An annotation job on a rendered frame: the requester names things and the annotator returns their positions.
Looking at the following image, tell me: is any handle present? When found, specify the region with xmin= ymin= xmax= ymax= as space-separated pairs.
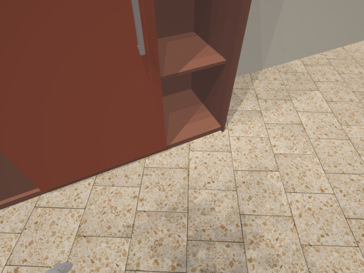
xmin=131 ymin=0 xmax=145 ymax=55

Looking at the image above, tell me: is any wardrobe door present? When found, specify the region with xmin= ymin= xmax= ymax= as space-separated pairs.
xmin=0 ymin=151 xmax=37 ymax=201
xmin=0 ymin=0 xmax=167 ymax=192

